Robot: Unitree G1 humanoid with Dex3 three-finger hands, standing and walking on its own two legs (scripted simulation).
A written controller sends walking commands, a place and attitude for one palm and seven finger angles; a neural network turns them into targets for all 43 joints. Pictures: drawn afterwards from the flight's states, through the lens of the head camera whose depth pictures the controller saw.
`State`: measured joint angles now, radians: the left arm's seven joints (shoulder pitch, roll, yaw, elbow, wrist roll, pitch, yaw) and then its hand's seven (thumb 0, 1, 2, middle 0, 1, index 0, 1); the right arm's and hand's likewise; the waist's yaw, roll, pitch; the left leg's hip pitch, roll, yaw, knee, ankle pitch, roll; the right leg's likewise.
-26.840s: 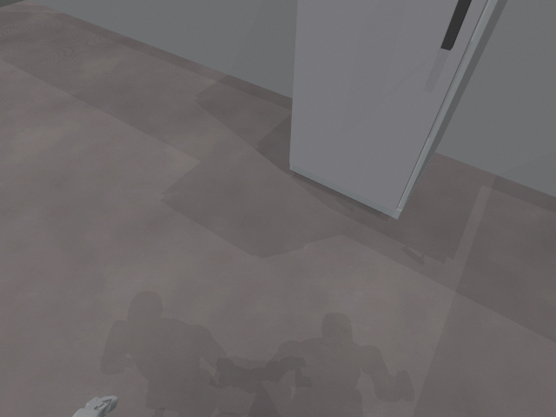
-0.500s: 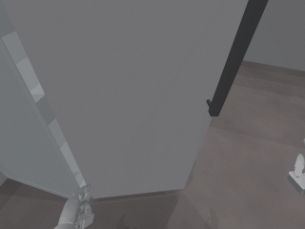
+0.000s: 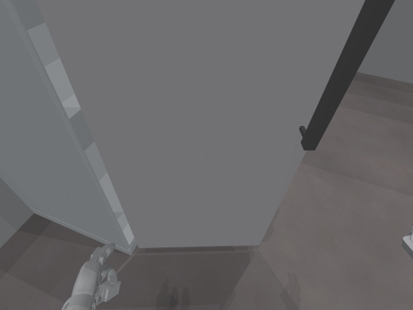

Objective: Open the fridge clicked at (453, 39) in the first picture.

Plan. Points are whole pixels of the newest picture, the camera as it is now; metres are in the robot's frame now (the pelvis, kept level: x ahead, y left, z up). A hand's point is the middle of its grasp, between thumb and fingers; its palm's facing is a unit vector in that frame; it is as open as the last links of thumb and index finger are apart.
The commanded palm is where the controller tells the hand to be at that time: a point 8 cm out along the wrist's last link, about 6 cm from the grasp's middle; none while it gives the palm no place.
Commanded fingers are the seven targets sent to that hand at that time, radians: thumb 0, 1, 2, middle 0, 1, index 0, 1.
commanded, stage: step back with the hand held close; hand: right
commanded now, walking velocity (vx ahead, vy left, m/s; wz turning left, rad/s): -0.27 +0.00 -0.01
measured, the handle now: (343, 55) +0.50 -0.22 +0.27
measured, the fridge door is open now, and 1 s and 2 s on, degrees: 67 67 67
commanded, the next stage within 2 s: stop stepping back and stand still in 1.20 s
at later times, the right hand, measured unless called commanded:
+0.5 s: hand out of the picture +0.13 -0.29 +0.15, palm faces +0.48 +0.79 -0.39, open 7.4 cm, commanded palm +0.07 -0.32 +0.18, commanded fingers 0.00 -0.90 -0.90 0.20 0.30 0.20 0.30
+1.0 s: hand out of the picture +0.05 -0.27 +0.16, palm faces +0.39 +0.81 -0.45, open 7.4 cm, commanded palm -0.01 -0.32 +0.18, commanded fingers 0.00 -0.90 -0.90 0.20 0.30 0.20 0.30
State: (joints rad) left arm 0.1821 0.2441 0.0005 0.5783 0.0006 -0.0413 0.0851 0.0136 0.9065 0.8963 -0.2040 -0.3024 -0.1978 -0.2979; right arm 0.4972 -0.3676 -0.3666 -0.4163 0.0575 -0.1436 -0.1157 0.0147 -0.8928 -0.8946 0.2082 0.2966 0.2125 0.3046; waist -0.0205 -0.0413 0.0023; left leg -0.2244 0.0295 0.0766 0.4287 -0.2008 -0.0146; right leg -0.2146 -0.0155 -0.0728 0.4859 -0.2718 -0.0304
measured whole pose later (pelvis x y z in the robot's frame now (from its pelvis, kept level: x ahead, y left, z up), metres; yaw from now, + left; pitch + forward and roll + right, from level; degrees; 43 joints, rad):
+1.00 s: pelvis -0.14 -0.01 -0.01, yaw -1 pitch +1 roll +3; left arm 0.16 0.19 0.01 0.58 0.01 -0.11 0.06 0.01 0.91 0.90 -0.21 -0.30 -0.20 -0.30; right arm 0.55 -0.45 -0.41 -0.52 0.03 -0.28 -0.12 0.01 -0.89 -0.89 0.21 0.30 0.22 0.31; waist -0.01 0.03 -0.01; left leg -0.31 -0.06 -0.06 0.50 -0.21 -0.01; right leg -0.51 0.01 0.00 0.71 -0.31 -0.01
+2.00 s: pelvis -0.29 -0.10 -0.01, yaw +3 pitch -3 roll +2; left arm 0.28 0.21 0.01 0.71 0.01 -0.15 0.09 0.02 0.91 0.90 -0.20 -0.30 -0.20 -0.30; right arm 0.46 -0.37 -0.40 -0.40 0.02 -0.21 -0.15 0.01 -0.89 -0.89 0.21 0.30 0.21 0.30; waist 0.00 0.03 -0.03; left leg -0.21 0.01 0.02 0.60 -0.36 -0.02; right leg -0.34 -0.01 -0.03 0.63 -0.24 -0.05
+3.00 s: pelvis -0.27 -0.09 +0.00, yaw +3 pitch +1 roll +2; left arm 0.23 0.21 -0.01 0.63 0.00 -0.11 0.08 0.01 0.91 0.90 -0.20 -0.30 -0.20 -0.30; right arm 0.53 -0.39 -0.38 -0.41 0.05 -0.21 -0.14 0.01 -0.89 -0.89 0.21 0.30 0.22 0.30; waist 0.00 -0.01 -0.03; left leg -0.14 -0.05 0.02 0.41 -0.28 0.02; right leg -0.31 0.00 -0.03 0.50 -0.20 -0.04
